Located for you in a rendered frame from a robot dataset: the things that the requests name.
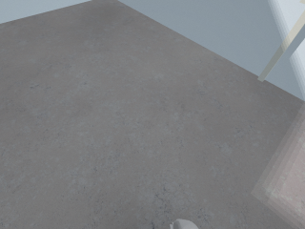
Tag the robot right thigh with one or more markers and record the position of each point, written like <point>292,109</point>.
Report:
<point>182,224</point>

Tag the panel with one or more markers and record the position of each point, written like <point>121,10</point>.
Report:
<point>284,45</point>

